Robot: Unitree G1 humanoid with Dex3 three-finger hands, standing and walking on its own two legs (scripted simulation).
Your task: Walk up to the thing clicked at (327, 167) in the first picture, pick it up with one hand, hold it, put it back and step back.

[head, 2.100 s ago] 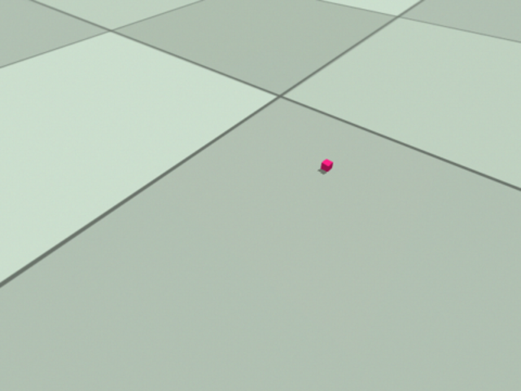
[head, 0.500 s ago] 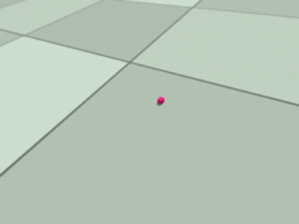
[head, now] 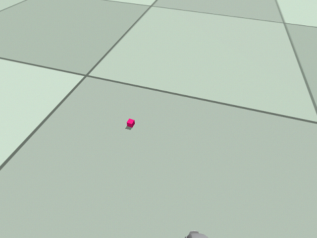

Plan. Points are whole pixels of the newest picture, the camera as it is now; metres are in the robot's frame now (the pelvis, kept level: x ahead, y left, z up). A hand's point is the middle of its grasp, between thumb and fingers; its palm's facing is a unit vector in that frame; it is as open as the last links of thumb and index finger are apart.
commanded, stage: walk up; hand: left
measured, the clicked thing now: (130, 123) +1.13 +0.22 -0.75
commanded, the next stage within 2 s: none
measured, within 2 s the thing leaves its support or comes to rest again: neither
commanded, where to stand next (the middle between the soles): +0.74 -0.01 m, yaw -1 degrees
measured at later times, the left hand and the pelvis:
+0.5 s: hand (76, 200) +0.28 +0.26 -0.14, palm faces -0.05 -0.93 -0.37, open 7.4 cm; pelvis +0.23 -0.01 -0.01, yaw -2 degrees
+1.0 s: hand (96, 132) +0.55 +0.25 -0.14, palm faces -0.10 -0.90 -0.41, open 7.4 cm; pelvis +0.43 -0.02 -0.02, yaw -3 degrees
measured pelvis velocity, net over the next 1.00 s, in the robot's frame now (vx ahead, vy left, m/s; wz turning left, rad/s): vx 0.43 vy -0.02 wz -0.05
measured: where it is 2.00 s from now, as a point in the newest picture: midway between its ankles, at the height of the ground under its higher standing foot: (158, 169)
